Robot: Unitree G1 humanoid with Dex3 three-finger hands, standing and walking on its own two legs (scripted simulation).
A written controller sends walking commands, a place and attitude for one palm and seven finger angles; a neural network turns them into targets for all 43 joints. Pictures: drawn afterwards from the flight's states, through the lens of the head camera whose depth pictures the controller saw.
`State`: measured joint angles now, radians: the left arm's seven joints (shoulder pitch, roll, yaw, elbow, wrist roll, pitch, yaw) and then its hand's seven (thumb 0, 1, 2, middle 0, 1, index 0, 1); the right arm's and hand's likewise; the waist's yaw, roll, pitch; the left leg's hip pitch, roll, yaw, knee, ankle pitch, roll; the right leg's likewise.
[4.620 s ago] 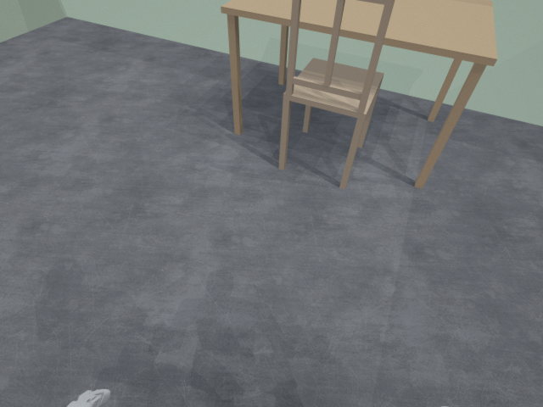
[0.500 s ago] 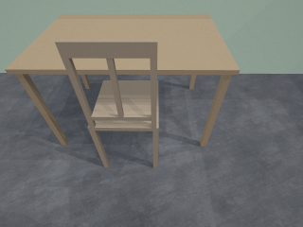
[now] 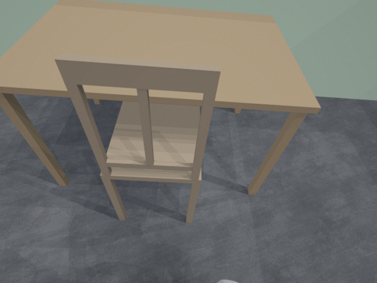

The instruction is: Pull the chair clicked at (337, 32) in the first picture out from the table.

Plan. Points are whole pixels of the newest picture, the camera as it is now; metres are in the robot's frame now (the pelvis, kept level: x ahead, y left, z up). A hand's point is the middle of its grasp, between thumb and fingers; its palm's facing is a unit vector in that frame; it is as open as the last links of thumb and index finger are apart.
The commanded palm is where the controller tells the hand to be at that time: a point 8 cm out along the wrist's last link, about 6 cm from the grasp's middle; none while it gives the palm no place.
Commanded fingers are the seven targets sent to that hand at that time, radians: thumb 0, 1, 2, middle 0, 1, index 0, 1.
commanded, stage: take the last steps up to it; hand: left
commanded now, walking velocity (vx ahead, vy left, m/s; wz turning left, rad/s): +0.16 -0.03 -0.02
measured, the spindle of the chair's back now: (147, 131) +0.53 +0.16 -0.05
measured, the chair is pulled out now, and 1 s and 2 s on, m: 0.00 0.00 0.00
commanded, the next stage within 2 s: come to a stop and stand still in 0.02 s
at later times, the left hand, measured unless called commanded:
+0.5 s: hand out of the picture +0.14 +0.14 -0.17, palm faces +0.05 -0.97 -0.23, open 7.3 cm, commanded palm none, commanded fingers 0.00 0.90 0.90 -0.20 -0.30 -0.20 -0.30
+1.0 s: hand out of the picture +0.00 +0.15 -0.16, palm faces +0.06 -0.97 -0.22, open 7.4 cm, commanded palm none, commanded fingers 0.00 0.90 0.90 -0.20 -0.30 -0.20 -0.30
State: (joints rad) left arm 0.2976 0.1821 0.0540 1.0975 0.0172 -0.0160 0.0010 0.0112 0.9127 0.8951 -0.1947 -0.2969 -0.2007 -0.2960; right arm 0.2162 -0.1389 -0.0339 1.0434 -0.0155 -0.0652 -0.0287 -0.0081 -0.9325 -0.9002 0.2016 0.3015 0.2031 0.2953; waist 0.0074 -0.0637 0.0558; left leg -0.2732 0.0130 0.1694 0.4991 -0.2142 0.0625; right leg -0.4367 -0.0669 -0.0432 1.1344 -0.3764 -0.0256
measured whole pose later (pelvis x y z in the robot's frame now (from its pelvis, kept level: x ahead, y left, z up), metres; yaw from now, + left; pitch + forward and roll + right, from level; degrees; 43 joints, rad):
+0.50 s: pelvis +0.07 -0.04 +0.00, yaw +1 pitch +0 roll +1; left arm 0.15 0.15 0.03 1.05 0.01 0.00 0.04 0.00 0.93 0.89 -0.20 -0.30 -0.21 -0.30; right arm 0.25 -0.14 -0.04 1.10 0.00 0.03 -0.03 0.00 -0.91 -0.90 0.20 0.30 0.20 0.30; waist -0.02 0.02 0.06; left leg -0.20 0.05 0.11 0.54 -0.32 -0.03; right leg -0.29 -0.03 -0.10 0.55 -0.25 -0.04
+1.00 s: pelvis +0.02 -0.02 +0.01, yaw +1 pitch -1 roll +1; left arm 0.30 0.14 0.00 1.15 0.01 0.01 0.04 0.01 0.91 0.90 -0.19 -0.30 -0.20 -0.30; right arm 0.19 -0.18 -0.03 1.09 0.00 0.01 -0.03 0.00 -0.94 -0.90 0.20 0.30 0.20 0.30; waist 0.01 0.02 0.04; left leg -0.20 0.02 0.11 0.41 -0.19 0.01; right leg -0.16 -0.02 -0.03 0.46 -0.28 -0.01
